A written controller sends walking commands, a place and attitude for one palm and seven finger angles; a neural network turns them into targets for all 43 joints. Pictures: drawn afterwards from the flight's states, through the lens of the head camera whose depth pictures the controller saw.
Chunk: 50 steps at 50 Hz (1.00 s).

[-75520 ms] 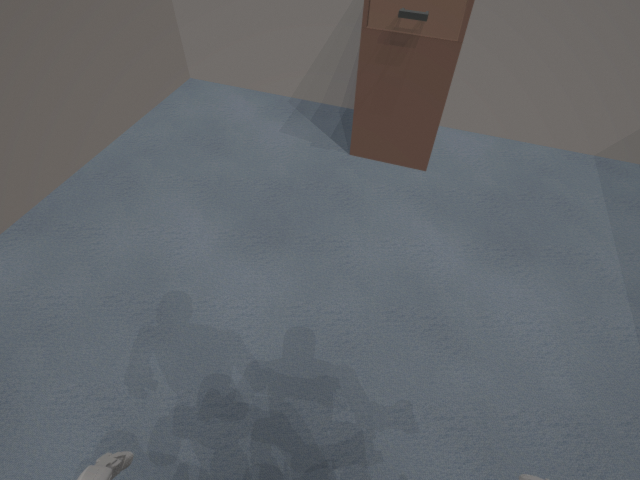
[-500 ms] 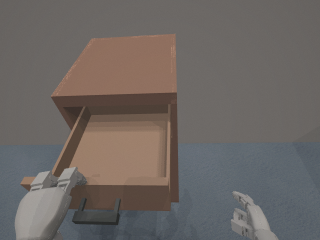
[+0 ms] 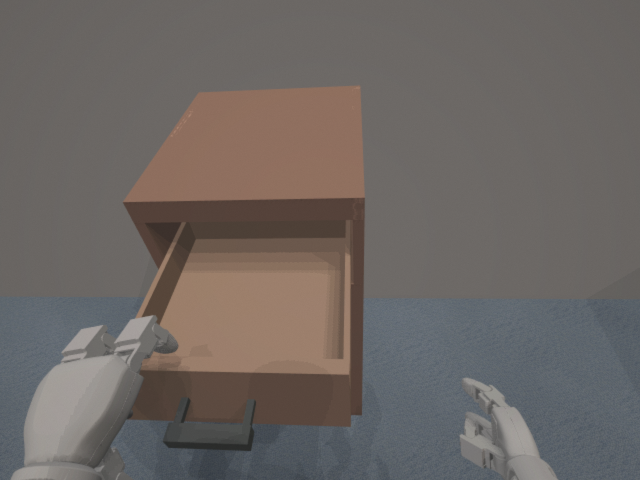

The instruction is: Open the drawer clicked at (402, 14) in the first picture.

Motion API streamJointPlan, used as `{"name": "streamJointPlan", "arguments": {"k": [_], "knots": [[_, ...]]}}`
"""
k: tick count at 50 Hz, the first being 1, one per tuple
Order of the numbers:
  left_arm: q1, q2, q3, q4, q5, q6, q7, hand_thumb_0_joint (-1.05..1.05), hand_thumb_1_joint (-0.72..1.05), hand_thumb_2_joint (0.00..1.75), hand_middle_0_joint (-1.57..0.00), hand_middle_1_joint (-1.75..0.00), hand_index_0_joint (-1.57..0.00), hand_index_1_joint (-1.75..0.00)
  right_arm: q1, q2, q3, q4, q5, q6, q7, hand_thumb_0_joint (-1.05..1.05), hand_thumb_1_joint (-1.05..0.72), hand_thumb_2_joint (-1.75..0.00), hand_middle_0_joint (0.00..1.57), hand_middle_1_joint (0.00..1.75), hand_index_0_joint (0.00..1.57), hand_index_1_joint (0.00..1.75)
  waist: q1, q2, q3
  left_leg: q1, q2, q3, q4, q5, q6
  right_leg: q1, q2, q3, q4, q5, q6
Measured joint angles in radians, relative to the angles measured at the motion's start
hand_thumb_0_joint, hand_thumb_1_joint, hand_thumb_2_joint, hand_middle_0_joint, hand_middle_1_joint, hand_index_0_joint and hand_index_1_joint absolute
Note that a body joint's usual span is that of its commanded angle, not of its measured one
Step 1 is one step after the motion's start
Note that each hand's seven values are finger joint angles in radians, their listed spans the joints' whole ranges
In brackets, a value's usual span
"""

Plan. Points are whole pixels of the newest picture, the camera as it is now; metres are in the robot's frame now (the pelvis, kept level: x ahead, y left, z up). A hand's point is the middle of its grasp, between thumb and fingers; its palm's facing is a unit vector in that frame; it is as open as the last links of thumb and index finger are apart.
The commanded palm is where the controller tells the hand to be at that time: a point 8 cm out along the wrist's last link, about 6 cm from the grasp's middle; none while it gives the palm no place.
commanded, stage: draw the hand back to the body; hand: left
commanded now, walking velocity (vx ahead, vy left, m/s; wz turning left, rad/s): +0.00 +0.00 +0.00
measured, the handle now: (213, 420) +0.20 +0.19 -0.04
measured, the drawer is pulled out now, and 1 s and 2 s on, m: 0.28 0.28 0.28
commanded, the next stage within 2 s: step back with the hand held close in 1.62 s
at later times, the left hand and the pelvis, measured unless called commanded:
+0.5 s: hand (103, 407) +0.14 +0.25 +0.11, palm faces +0.08 -0.11 -0.99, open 13.9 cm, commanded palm +0.11 +0.24 +0.17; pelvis -0.01 +0.00 +0.00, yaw +0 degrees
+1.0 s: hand (125, 336) +0.19 +0.22 +0.17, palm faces +0.39 -0.83 -0.40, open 12.3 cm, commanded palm +0.13 +0.26 +0.18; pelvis +0.02 -0.01 +0.01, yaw +2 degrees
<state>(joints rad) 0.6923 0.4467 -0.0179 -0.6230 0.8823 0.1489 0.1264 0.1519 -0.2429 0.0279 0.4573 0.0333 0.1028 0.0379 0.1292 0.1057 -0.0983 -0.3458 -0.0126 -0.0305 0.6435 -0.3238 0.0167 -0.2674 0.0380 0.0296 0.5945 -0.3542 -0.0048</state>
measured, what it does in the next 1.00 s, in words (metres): stands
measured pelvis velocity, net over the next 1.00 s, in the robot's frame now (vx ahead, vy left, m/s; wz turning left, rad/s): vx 0.02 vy -0.01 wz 0.04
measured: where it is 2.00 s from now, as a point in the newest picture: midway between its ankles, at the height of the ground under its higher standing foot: outside the picture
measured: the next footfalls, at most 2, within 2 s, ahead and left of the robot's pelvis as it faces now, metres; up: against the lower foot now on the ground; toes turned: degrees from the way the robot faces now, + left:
none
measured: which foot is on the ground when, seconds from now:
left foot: down 0.00-1.00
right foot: down 0.00-1.00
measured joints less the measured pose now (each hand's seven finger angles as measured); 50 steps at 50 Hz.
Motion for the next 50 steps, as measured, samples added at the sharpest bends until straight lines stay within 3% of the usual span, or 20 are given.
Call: {"name": "streamJointPlan", "arguments": {"k": [4,9,20,32,34,35,36,38,40,42,50], "knots": [[-0.002,0.008,-0.023,0.005,0.020,-0.008,-0.010,0.00,-0.50,0.30,-0.32,-1.20,-0.32,-1.20,0.010,0.007,0.011,-0.003,-0.005,-0.002,0.001,0.02,-0.90,-0.90,0.19,0.29,0.20,0.30,0.002,-0.007,0.001,0.003,0.002,0.002,-0.005,0.004,0.001,0.004,0.001,0.002,-0.009,0.007,0.000],[-0.004,0.029,-0.001,-0.006,0.032,-0.032,0.010,0.00,-0.49,0.30,-0.33,-1.20,-0.32,-1.20,0.011,0.011,0.014,0.003,-0.007,-0.006,0.002,0.02,-0.90,-0.90,0.20,0.29,0.20,0.30,0.003,-0.004,0.007,0.006,0.006,0.002,0.003,0.002,0.001,0.011,0.006,0.002,-0.012,0.011,0.000],[-0.052,0.030,0.036,0.031,-0.004,-0.001,-0.018,0.00,-0.50,0.30,-0.32,-1.20,-0.32,-1.20,-0.003,0.006,0.011,0.034,0.001,-0.004,-0.009,0.02,-0.90,-0.90,0.20,0.29,0.20,0.30,-0.005,0.001,0.021,0.028,-0.002,0.000,-0.030,0.025,0.003,0.031,-0.004,-0.001,-0.035,0.026,0.004],[-0.071,0.073,0.094,0.049,-0.036,-0.047,-0.035,0.00,-0.50,0.30,-0.32,-1.20,-0.32,-1.20,-0.013,-0.008,0.008,0.038,-0.002,-0.017,-0.037,0.02,-0.90,-0.90,0.19,0.29,0.20,0.30,-0.004,-0.004,0.047,0.042,0.000,-0.011,-0.045,0.031,0.001,0.054,-0.001,-0.011,-0.064,0.038,0.001],[-0.071,0.007,0.136,0.052,-0.386,-0.094,-0.031,-0.01,-0.49,0.30,-0.32,-1.20,-0.32,-1.20,-0.020,0.005,0.006,0.043,0.000,-0.057,-0.052,0.02,-0.90,-0.90,0.20,0.29,0.20,0.30,-0.028,-0.006,0.079,0.066,-0.006,-0.017,-0.053,0.033,0.002,0.079,-0.007,-0.018,-0.068,0.035,0.001],[-0.069,-0.036,0.149,0.060,-0.518,-0.118,-0.027,-0.01,-0.49,0.31,-0.32,-1.20,-0.32,-1.19,-0.019,0.017,0.008,0.046,0.000,-0.087,-0.063,0.02,-0.90,-0.90,0.20,0.29,0.20,0.30,-0.039,-0.014,0.093,0.078,-0.009,-0.017,-0.059,0.034,0.002,0.089,-0.010,-0.018,-0.069,0.033,0.000],[-0.066,-0.074,0.157,0.070,-0.620,-0.137,-0.025,-0.01,-0.48,0.31,-0.32,-1.19,-0.32,-1.19,-0.012,0.029,0.010,0.047,-0.002,-0.113,-0.075,0.02,-0.90,-0.90,0.20,0.29,0.20,0.30,-0.049,-0.024,0.102,0.089,-0.011,-0.018,-0.067,0.036,0.002,0.098,-0.012,-0.019,-0.071,0.031,0.000],[-0.068,-0.120,0.160,0.073,-0.753,-0.158,-0.019,-0.01,-0.45,0.32,-0.32,-1.17,-0.31,-1.17,0.014,0.050,0.018,0.052,-0.009,-0.159,-0.096,0.02,-0.90,-0.90,0.20,0.29,0.20,0.30,-0.057,-0.047,0.107,0.108,-0.013,-0.022,-0.084,0.039,-0.001,0.115,-0.015,-0.023,-0.082,0.029,-0.002],[-0.072,-0.132,0.165,0.060,-0.823,-0.175,-0.008,-0.01,-0.41,0.34,-0.32,-1.15,-0.31,-1.14,0.041,0.064,0.028,0.070,-0.018,-0.197,-0.110,0.02,-0.90,-0.90,0.20,0.29,0.20,0.30,-0.059,-0.069,0.099,0.123,-0.015,-0.028,-0.098,0.040,-0.005,0.132,-0.016,-0.028,-0.095,0.027,-0.005],[-0.077,-0.131,0.179,0.042,-0.861,-0.193,0.002,-0.01,-0.37,0.36,-0.31,-1.12,-0.31,-1.11,0.058,0.070,0.034,0.094,-0.023,-0.223,-0.115,0.02,-0.90,-0.90,0.20,0.29,0.21,0.30,-0.063,-0.081,0.090,0.136,-0.014,-0.033,-0.109,0.038,-0.008,0.147,-0.015,-0.033,-0.109,0.026,-0.009],[-0.108,-0.119,0.265,0.069,-0.918,-0.232,-0.003,-0.01,-0.13,0.46,-0.29,-0.96,-0.28,-0.96,0.044,0.056,0.009,0.164,-0.029,-0.228,-0.103,0.02,-0.90,-0.90,0.20,0.30,0.21,0.30,-0.078,-0.058,0.084,0.162,-0.010,-0.034,-0.148,0.045,-0.010,0.179,-0.012,-0.033,-0.162,0.041,-0.011]]}}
